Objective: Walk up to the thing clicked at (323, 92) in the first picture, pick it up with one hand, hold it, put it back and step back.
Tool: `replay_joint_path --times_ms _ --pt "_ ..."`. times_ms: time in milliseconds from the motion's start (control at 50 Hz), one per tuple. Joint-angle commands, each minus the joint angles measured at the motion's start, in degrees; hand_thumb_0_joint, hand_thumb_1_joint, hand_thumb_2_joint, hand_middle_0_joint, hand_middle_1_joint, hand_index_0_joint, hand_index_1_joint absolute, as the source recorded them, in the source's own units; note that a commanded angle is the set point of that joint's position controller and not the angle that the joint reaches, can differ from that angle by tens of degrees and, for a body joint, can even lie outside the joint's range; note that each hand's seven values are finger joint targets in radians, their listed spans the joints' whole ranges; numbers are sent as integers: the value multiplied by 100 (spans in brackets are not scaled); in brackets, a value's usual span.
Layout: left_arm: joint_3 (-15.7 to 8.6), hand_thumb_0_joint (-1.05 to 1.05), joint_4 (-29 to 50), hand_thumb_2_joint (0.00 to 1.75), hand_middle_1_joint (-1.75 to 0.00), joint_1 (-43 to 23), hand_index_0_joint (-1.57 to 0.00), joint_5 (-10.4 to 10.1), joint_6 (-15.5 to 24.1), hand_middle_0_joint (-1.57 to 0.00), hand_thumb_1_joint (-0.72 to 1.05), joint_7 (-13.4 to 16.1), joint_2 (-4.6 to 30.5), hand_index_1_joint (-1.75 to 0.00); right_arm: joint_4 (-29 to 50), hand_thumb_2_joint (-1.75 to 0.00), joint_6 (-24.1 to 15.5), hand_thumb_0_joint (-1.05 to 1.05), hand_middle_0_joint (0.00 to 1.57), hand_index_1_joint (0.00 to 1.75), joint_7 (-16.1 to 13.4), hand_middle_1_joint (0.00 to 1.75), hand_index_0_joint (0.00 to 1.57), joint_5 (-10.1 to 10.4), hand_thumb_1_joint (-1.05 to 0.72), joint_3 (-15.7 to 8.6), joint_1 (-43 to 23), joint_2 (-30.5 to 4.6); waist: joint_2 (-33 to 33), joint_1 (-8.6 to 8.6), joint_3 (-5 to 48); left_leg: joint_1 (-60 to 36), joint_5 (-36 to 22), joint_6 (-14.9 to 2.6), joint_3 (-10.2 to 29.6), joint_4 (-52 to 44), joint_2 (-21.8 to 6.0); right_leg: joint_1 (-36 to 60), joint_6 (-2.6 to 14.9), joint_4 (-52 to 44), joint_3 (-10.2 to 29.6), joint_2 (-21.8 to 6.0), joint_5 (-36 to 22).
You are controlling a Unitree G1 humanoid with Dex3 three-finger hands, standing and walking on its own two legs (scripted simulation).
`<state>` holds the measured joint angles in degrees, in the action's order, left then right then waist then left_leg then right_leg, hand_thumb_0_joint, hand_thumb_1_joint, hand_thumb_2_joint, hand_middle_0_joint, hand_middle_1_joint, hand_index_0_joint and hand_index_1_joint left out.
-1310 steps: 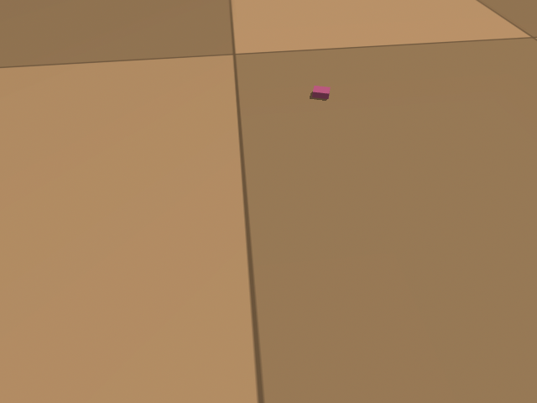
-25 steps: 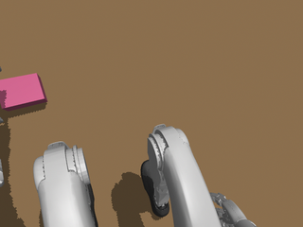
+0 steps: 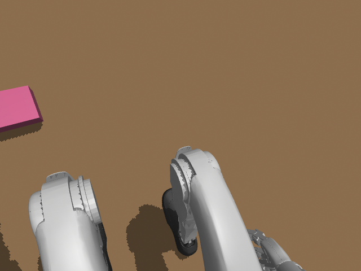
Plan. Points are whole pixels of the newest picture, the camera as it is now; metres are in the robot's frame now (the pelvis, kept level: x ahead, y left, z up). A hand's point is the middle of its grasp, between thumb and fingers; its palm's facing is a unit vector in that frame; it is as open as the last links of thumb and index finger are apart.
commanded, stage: rise first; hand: left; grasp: from above
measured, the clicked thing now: (10, 109) +0.49 +0.32 -0.30
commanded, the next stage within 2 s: approach in 0.74 s
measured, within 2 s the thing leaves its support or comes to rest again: neither
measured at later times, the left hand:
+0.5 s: hand out of the picture +0.45 +0.36 -0.18, palm faces -0.43 -0.14 -0.89, open 14.0 cm
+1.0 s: hand out of the picture +0.44 +0.35 -0.18, palm faces -0.45 -0.11 -0.89, open 13.8 cm
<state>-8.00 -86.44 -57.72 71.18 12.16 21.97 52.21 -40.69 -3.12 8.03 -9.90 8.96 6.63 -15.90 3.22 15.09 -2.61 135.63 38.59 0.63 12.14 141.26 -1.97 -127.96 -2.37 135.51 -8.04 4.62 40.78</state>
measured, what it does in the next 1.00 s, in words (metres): stands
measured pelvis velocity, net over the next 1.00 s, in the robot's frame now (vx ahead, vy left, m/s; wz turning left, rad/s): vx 0.00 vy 0.00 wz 0.01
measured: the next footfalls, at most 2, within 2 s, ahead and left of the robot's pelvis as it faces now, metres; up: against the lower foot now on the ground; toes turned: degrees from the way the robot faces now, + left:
none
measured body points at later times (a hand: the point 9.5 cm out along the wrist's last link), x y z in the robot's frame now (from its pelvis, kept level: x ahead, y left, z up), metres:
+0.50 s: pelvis +0.00 +0.00 +0.00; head +0.25 +0.10 +0.36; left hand +0.46 +0.36 -0.13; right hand +0.07 -0.26 -0.09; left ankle +0.07 +0.13 -0.28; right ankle +0.10 -0.12 -0.28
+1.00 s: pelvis +0.00 +0.00 +0.00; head +0.24 +0.10 +0.37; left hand +0.46 +0.35 -0.12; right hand +0.06 -0.26 -0.09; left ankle +0.07 +0.13 -0.28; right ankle +0.10 -0.12 -0.28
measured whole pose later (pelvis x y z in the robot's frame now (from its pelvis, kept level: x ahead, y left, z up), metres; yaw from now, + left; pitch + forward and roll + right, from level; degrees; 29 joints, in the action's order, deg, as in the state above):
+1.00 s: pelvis +0.00 +0.00 +0.00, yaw +1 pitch +32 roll -11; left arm -4.3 -84.7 -57.5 70.3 11.4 20.9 49.7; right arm -40.3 -3.5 8.1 -9.1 8.8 8.0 -15.8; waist 2.8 14.9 -1.1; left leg 135.5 37.5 0.7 11.5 140.1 -1.7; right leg -127.9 -2.2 134.8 -7.6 4.3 40.0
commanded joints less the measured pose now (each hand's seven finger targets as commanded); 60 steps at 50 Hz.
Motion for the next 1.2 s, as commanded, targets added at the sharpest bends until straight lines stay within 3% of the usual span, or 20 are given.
replay_joint_path --times_ms 0,100,160,200,240,260,360,400,440,480,500,680,780,820,840,900,1020,1080,1100,1180 --pt "-73 0 851 101 -101 -1637 -7 -46 6 -8 -55 206 1509 -101 60 -90 10 0 20 30 -57 30 20 22 -90 -472 1203 -1602 -2464 63 3925 -3363 -976 -133 -520 -1451 -52 1564 416 -1236 -475 65 -1430" --pt "-162 0 1056 100 -101 -1572 -8 -97 -8 -8 -54 216 1588 -101 49 -90 20 0 20 30 -26 30 20 31 -90 -472 1226 -1576 -2416 -22 4101 -3297 -1149 -157 -589 -1412 -45 1729 395 -1285 -447 80 -1598" --pt "-56 0 1033 100 -102 -1547 -8 -69 -40 -8 -55 170 1472 -102 63 -90 23 0 20 30 -10 30 20 47 -90 -476 1249 -1553 -2361 41 4077 -3285 -1190 -187 -618 -1324 -48 1749 375 -1342 -412 92 -1660" --pt "-129 0 1099 100 -101 -1554 -8 -130 -43 -8 -54 198 1516 -101 58 -90 25 0 20 30 -12 30 20 49 -90 -482 1244 -1548 -2413 -1 4099 -3190 -1177 -184 -650 -1330 -44 1832 367 -1349 -386 82 -1669" --pt "-49 0 1027 99 -102 -1476 -8 -88 -65 -8 -54 164 1425 -102 49 -90 38 0 20 30 1 30 20 67 -90 -501 1256 -1532 -2386 -13 4040 -3204 -1126 -185 -656 -1372 -41 1811 373 -1380 -385 89 -1618" --pt "1 0 1004 99 -102 -1528 -8 -111 -77 -8 -54 162 1309 -102 35 -90 39 0 20 30 3 30 20 61 -90 -507 1296 -1516 -2289 50 4015 -3181 -1085 -184 -635 -1381 -42 1778 376 -1389 -401 98 -1579" --pt "-20 0 1017 99 -103 -1628 -8 -113 -80 -8 -54 143 1459 -102 52 -90 43 0 20 30 -3 30 20 84 -90 -487 1266 -1541 -2230 31 4058 -3066 -1039 -201 -638 -1365 -37 1841 365 -1402 -377 95 -1565" --pt "63 0 904 99 -103 -1623 -9 -105 -93 -8 -54 129 1344 -103 55 -90 29 0 20 30 0 30 20 74 -90 -463 1253 -1511 -2178 71 3934 -3030 -981 -200 -631 -1374 -43 1820 370 -1415 -376 103 -1514" --pt "-55 0 997 98 -102 -1765 -9 -107 -80 -9 -53 170 1544 -102 105 -90 28 0 20 30 -21 30 20 81 -90 -452 1239 -1541 -2242 62 3975 -3040 -883 -200 -638 -1396 -32 1802 375 -1435 -379 95 -1409" --pt "18 0 861 98 -102 -1603 -10 -94 -116 -9 -52 153 1390 -101 91 -90 16 0 20 30 -30 30 20 92 -90 -475 1191 -1539 -2286 -1 3851 -3124 -753 -166 -591 -1537 -30 1567 414 -1373 -422 80 -1271" --pt "41 0 874 98 -101 -1632 -10 -65 -119 -10 -52 139 1370 -101 99 -90 22 0 20 30 -30 30 20 87 -90 -476 1196 -1547 -2359 50 3871 -3202 -762 -157 -587 -1534 -31 1571 417 -1367 -428 84 -1279" --pt "50 0 1010 95 -98 -1593 -13 -143 -132 -13 -48 61 1348 -97 114 -90 37 0 20 30 -42 30 20 107 -89 -465 1264 -1510 -2313 13 4077 -3215 -1080 -181 -661 -1439 -21 1782 388 -1404 -363 78 -1559" --pt "77 0 1001 94 -98 -1656 -14 -179 -63 -13 -47 62 1313 -97 101 -90 30 0 20 30 -52 30 20 96 -89 -464 1302 -1536 -2265 89 3956 -3159 -987 -182 -643 -1430 -14 1739 378 -1428 -382 68 -1487" --pt "86 0 961 102 -92 -1546 -11 -133 -59 -15 -55 57 1327 -96 86 -90 22 0 20 30 -52 30 20 93 -90 -467 1276 -1529 -2301 26 3979 -3202 -983 -173 -630 -1430 -26 1694 392 -1402 -390 81 -1468" --pt "90 0 1018 98 -100 -1580 -10 -143 -55 -10 -52 64 1325 -101 95 -89 18 0 20 30 -48 30 20 107 -90 -462 1262 -1518 -2278 42 3991 -3184 -985 -179 -639 -1417 -21 1711 394 -1411 -376 81 -1470" --pt "245 0 1115 97 -102 -1746 -10 -164 -32 -10 -51 98 1064 -101 84 -89 -5 0 20 30 -54 30 20 102 -89 -481 1264 -1502 -2267 110 3965 -3158 -813 -173 -637 -1472 -23 1609 395 -1464 -394 79 -1340" --pt "631 0 951 98 -102 -2589 -10 -113 -110 -10 -51 281 566 -102 -18 -89 -112 0 20 30 -83 30 20 68 -89 -445 1463 -1553 -2325 537 3856 -3204 -786 -163 -573 -1418 -56 1391 390 -1474 -444 82 -1404" --pt "608 0 670 98 -102 -2854 -11 4 -275 -11 -51 439 711 -101 -46 -89 -142 0 20 30 -103 30 20 29 -90 -373 1521 -1579 -2471 541 3897 -3268 -874 -144 -589 -1438 -50 1397 412 -1417 -455 92 -1479" --pt "518 0 610 96 -101 -2958 -13 44 -345 -12 -48 499 899 -100 -29 -89 -153 0 20 30 -110 30 20 22 -89 -372 1531 -1612 -2523 515 3995 -3314 -924 -142 -589 -1424 -62 1397 408 -1406 -461 96 -1512" --pt "414 0 111 94 -96 -2832 -15 83 -713 -15 -47 586 1060 -96 143 -89 -155 0 20 30 -96 30 20 7 -89 -195 1478 -1627 -2551 483 3976 -3162 -1052 -185 -675 -1417 -33 1649 410 -1405 -394 108 -1666"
